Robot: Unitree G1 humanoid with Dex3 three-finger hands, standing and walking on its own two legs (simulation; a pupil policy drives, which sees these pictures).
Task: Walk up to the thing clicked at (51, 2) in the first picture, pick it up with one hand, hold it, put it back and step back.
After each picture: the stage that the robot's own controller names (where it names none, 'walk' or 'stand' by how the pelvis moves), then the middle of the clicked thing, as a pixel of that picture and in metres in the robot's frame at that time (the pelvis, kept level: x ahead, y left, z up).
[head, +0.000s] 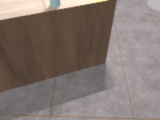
stand; out of the picture +1.03 +0.18 +0.06
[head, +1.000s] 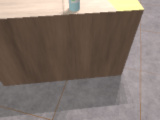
rise first; out of the picture +0.95 +0.10 +0.07
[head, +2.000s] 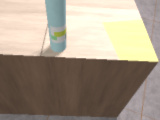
walk; (57, 23) +0.55 +0.13 +0.09
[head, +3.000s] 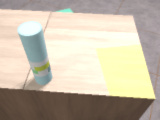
stand; (38, 57) +0.42 +0.19 +0.07
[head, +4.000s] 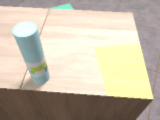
stand; (34, 57) +0.42 +0.19 +0.06
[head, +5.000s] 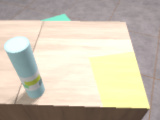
stand; (28, 71) +0.38 +0.21 +0.06
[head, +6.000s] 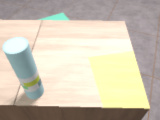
stand; (27, 72) +0.38 +0.21 +0.06
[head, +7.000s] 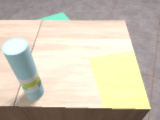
rise first; (26, 73) +0.37 +0.21 +0.06
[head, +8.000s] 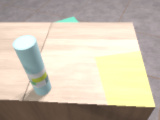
rise first; (35, 68) +0.39 +0.21 +0.06
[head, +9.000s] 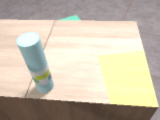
go down; (38, 66) +0.40 +0.20 +0.07
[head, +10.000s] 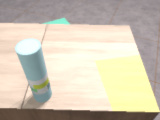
go down; (36, 74) +0.37 +0.18 +0.07
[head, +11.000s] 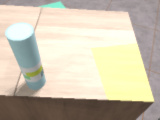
close in; (29, 61) +0.40 +0.19 +0.08
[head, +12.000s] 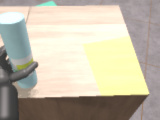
close; (20, 54) +0.41 +0.20 +0.10
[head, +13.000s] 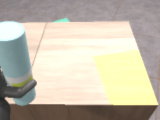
lift; (17, 70) +0.31 +0.20 +0.17
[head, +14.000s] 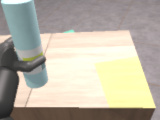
lift; (29, 47) +0.34 +0.16 +0.24
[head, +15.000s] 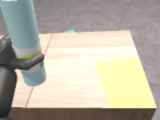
hold; (27, 44) +0.34 +0.17 +0.25
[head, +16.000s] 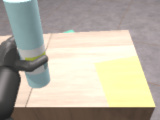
crouch; (31, 46) +0.33 +0.15 +0.25
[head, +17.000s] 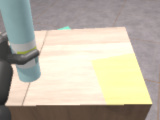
crouch; (22, 41) +0.37 +0.18 +0.23
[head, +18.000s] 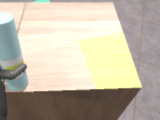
lower; (10, 56) +0.41 +0.22 +0.09
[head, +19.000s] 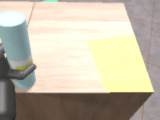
lower; (19, 55) +0.40 +0.20 +0.11
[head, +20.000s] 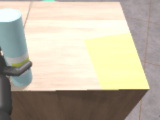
lower; (15, 52) +0.41 +0.21 +0.11
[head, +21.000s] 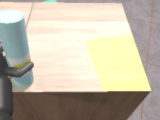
lower; (17, 53) +0.41 +0.21 +0.11
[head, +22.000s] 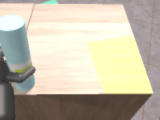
loosen; (18, 58) +0.39 +0.21 +0.11
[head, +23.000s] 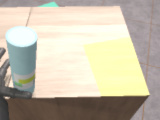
withdraw; (23, 67) +0.36 +0.19 +0.10
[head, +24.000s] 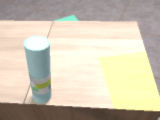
sink last; (40, 73) +0.36 +0.18 +0.08
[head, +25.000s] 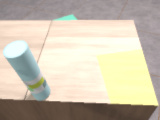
stand; (31, 74) +0.36 +0.22 +0.06
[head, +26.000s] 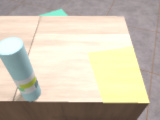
stand; (22, 73) +0.36 +0.22 +0.06
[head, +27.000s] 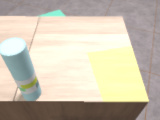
stand; (24, 73) +0.36 +0.21 +0.06
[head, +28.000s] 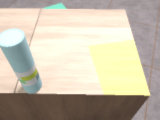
walk; (24, 65) +0.38 +0.21 +0.07
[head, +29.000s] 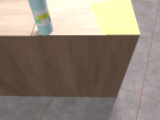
walk; (39, 7) +0.65 +0.21 +0.09
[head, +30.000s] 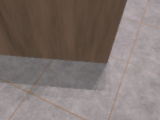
walk; out of the picture +1.03 +0.16 +0.09
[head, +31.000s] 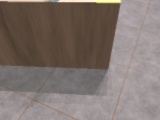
stand; out of the picture +1.07 +0.20 +0.08
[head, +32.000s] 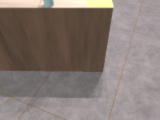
stand; out of the picture +1.06 +0.23 +0.06
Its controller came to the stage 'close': yes
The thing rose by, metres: 0.20
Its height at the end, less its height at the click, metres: +0.00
